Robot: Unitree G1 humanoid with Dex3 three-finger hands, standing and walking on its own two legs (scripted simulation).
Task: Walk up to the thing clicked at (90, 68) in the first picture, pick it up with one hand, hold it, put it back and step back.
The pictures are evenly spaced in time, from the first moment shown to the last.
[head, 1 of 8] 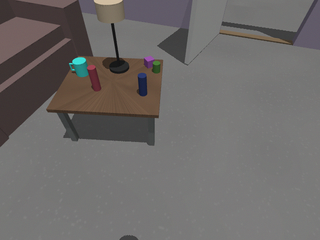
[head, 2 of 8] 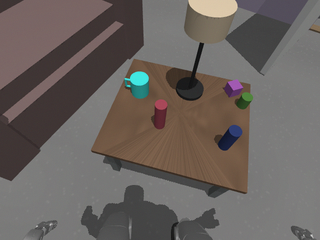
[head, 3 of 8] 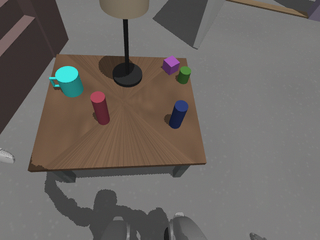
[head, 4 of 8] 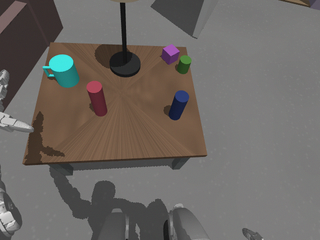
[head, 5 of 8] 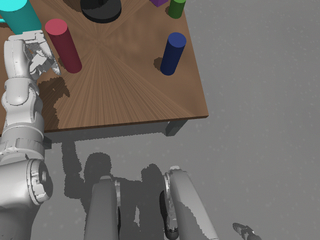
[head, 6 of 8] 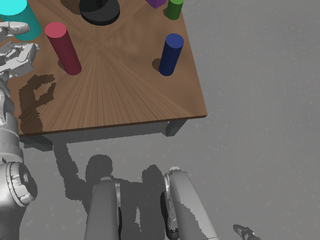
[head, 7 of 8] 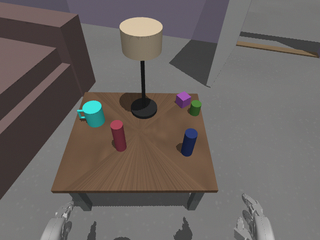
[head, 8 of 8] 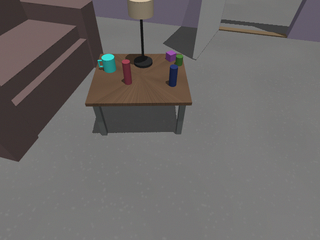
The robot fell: no
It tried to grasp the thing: yes
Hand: left
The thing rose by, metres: 0.00
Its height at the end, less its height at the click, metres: +0.00
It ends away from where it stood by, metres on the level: 0.00
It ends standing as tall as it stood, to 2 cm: yes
